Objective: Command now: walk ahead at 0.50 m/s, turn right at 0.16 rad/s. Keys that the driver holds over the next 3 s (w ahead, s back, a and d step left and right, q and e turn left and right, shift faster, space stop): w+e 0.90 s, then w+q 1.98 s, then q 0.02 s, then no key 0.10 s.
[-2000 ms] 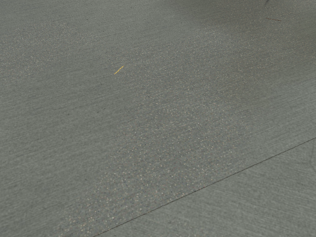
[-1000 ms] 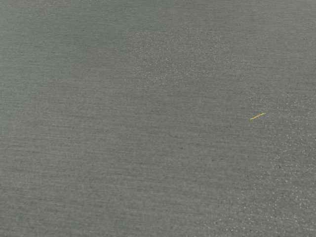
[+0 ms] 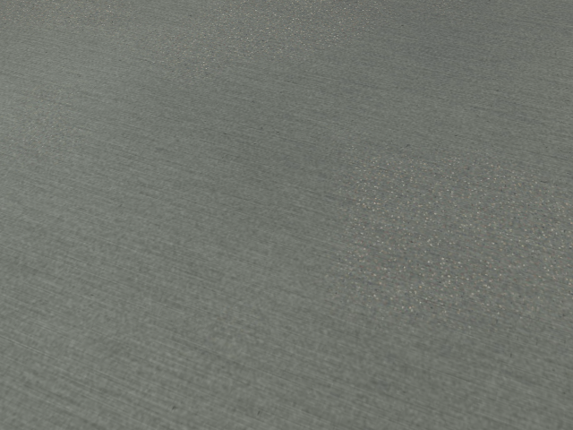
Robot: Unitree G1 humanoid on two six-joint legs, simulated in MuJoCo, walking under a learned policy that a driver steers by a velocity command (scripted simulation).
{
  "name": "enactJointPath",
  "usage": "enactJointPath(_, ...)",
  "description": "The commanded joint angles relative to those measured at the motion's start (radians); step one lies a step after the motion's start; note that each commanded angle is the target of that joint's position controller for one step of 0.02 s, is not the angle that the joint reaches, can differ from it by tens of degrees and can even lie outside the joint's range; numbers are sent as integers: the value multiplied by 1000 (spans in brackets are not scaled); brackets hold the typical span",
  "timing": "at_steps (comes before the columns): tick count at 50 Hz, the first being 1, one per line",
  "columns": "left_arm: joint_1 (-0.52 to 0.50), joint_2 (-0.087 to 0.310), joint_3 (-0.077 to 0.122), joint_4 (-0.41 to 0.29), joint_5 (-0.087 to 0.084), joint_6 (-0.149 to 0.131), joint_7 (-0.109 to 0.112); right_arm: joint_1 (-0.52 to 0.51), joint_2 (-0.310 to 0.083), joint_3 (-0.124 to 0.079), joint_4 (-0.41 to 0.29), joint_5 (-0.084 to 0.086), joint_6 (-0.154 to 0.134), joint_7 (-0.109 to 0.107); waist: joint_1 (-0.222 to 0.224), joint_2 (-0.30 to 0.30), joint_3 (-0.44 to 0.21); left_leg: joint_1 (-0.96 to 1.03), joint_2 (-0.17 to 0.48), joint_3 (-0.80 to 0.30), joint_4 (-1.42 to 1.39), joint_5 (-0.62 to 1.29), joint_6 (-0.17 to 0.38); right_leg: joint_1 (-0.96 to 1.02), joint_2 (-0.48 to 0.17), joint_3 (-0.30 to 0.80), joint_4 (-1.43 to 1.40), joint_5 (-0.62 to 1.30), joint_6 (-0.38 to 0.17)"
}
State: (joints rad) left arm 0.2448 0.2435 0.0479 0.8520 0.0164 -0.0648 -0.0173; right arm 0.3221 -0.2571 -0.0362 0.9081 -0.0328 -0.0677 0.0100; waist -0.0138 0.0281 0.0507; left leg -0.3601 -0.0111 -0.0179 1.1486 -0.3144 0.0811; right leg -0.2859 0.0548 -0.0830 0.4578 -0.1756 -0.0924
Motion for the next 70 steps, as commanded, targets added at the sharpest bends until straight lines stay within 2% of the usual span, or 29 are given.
enactJointPath(1, 92, 80, 14, 5, -12, -25, 0, 45, -46, -7, -50, -16, 9, 14, -13, -91, -47, -155, 73, -12, -30, 46, -34, 145, -250, 328, -263, 244, -144)
enactJointPath(4, 137, 115, 25, 30, -18, -27, 5, -62, -38, 0, -88, -16, 19, 17, -7, -80, -4, -225, 92, 14, -151, 116, -79, 118, -227, 294, -306, 230, -158)
enactJointPath(6, 168, 114, 26, 41, -20, -22, 6, -162, -40, 3, -121, -11, 20, 16, 16, -79, 20, -262, 94, 24, -267, 189, -103, 122, -208, 287, -318, 218, -150)
enactJointPath(13, 265, 130, 35, 57, -7, -10, 15, -387, -40, 16, -200, 9, 9, 12, 90, -103, 6, -229, 43, 24, -514, 287, -116, 219, -203, 323, -211, 342, -123)
enactJointPath(16, 224, 154, 45, 39, 1, -3, 25, -353, -67, 8, -207, 14, -7, 8, 54, -116, -6, -112, 26, 3, -599, 207, -90, 222, -221, 373, -143, 378, -96)
enactJointPath(18, 178, 166, 51, 24, -2, -5, 21, -172, -104, -10, -155, 11, -25, -6, -29, -82, -78, 151, -6, 14, -700, 173, -55, 164, -173, 358, 33, 435, -61)
enactJointPath(19, 171, 134, 44, 7, -12, -12, 14, -29, -164, -30, -130, -10, -40, -20, -85, 2, -183, 365, 115, -101, -735, 101, -11, 64, -101, 304, 260, 325, -37)
enactJointPath(20, 210, 47, 25, -36, -43, -14, 14, 76, -250, -50, -140, -34, -37, -34, -97, 163, -326, 620, 383, -436, -792, -82, 51, -179, 16, 182, 552, -87, 0)
enactJointPath(21, 262, 82, 32, -47, -30, -3, 17, 39, -255, -58, -133, -19, -18, -30, -42, 270, -339, 607, 466, -720, -888, -143, 124, -342, 41, 148, 702, -375, -5)
enactJointPath(22, 236, 120, 40, -18, -9, 13, 20, -36, -153, -37, -153, -9, -9, -25, -16, 104, -200, 485, 425, -599, -890, -209, 113, -379, -37, 173, 767, -296, -11)
enactJointPath(23, 177, 106, 38, -20, -2, 16, 8, -87, -89, -23, -158, -1, -11, -21, -11, 25, -104, 367, 368, -449, -913, -135, 95, -366, -68, 169, 746, -216, -3)
enactJointPath(25, 137, 84, 38, -34, 16, 33, -9, -98, -60, -13, -142, 3, -23, -23, 17, 70, -43, 252, 296, -251, -958, 73, 60, -322, -113, 154, 688, -156, 20)
enactJointPath(30, 32, 67, 32, -82, 21, 65, -34, -32, -81, -25, -100, 18, -54, -17, 28, 53, -36, 259, 280, -55, -1004, 306, 77, -396, -136, 134, 673, -27, 54)
enactJointPath(36, -166, 44, 10, -155, 16, 61, -56, 23, -94, -32, -64, 12, -48, -14, -6, 52, 15, 284, 250, 124, -1008, 389, 61, -397, -136, 69, 390, 161, 58)
enactJointPath(41, -281, 55, 5, -209, 25, 59, -64, 95, -134, -44, -28, 10, -27, -26, -37, 53, 43, 400, 290, 198, -947, 513, 40, -333, -106, -21, 210, 57, 0)
enactJointPath(43, -251, 66, 11, -207, 30, 59, -57, 103, -161, -50, -17, 9, -12, -31, -16, 71, 11, 444, 294, 241, -819, 805, 25, -243, -48, -63, 172, -50, -39)
enactJointPath(45, -52, 98, 33, -151, 35, 46, -41, 97, -188, -54, -16, 13, 8, -33, 74, 56, -112, 413, 281, 280, -495, 961, 9, 5, 37, -79, 92, -84, -92)
enactJointPath(46, 128, 147, 55, -92, 49, 36, -25, 109, -158, -43, -28, 12, 10, -31, 145, -19, -222, 216, 258, 280, -235, 726, -17, 295, -30, 56, 37, -102, -135)
enactJointPath(47, 149, 262, 78, -95, 44, 32, -9, 158, -17, -6, -97, 24, 3, -6, 97, -282, -332, -237, 104, 266, 116, -145, -73, 645, -379, 574, -21, -158, -256)
enactJointPath(48, 210, 257, 77, -103, 14, 44, 4, 77, -106, -28, -100, 19, -3, -6, 149, -154, -389, -328, 36, 70, 248, -218, -76, 631, -458, 805, -163, -75, -280)
enactJointPath(49, 146, 232, 70, -83, 10, 45, 16, -10, -110, -30, -119, 33, -7, -5, 127, -87, -235, -387, 90, 28, 249, -98, -61, 531, -423, 589, -156, 69, -246)
enactJointPath(50, 93, 173, 54, -77, 7, 35, 18, -12, -87, -20, -108, 40, -16, -5, 88, -54, -144, -335, 117, 18, 169, -29, -50, 379, -382, 461, -167, 210, -210)
enactJointPath(51, 51, 133, 40, -71, 8, 22, 17, 11, -79, -20, -83, 31, -9, -3, 44, -30, -96, -266, 140, 4, 93, -3, -46, 277, -334, 358, -191, 275, -161)
enactJointPath(53, 15, 85, 22, -60, 4, -2, 14, 86, -68, -21, -40, 7, 28, 6, -5, -64, -76, -149, 136, -13, 31, 19, -48, 160, -286, 240, -245, 308, -115)
enactJointPath(56, 53, 102, 25, -25, 0, -29, 14, 56, -49, -27, -34, 12, 49, 22, -13, -68, -34, -203, 112, -29, -20, 98, -43, 161, -262, 147, -298, 339, -83)
enactJointPath(61, 113, 83, 14, 14, -2, -39, 20, -101, -37, -27, -69, 12, 49, 28, 21, -81, 32, -341, 91, -24, -191, 279, -46, 229, -242, 32, -338, 354, -29)
enactJointPath(66, 184, 80, 5, 63, -1, -39, 39, -254, -5, -5, -121, 4, 43, 42, 60, -80, 67, -327, 71, 89, -419, 342, -27, 323, -259, -56, -323, 504, -13)
enactJointPath(68, 213, 89, 3, 86, 2, -33, 47, -289, -1, 0, -141, 3, 40, 45, 65, -82, 69, -306, 47, 133, -486, 301, -2, 386, -274, -86, -278, 629, -7)
enactJointPath(70, 205, 116, 6, 95, 5, -26, 57, -257, -14, -4, -140, 3, 42, 42, 37, -106, 32, -218, -7, 178, -515, 214, 37, 429, -285, -118, -174, 910, 5)
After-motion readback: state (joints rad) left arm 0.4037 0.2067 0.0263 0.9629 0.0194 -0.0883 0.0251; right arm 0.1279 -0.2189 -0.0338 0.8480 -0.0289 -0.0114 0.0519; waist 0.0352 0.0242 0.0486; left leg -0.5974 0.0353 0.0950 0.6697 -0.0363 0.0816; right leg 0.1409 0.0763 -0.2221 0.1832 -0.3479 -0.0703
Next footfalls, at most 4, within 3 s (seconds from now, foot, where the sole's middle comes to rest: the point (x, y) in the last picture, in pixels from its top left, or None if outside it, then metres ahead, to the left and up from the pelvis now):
0.38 left None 0.38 0.10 -0.77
0.92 right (399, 402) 0.54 -0.21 -0.77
1.48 left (384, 283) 0.86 -0.22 -0.77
1.98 right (447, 201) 1.14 -0.44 -0.77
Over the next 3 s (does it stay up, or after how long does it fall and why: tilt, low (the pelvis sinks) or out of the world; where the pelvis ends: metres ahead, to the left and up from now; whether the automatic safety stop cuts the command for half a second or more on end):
stays up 1.49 -0.20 0.00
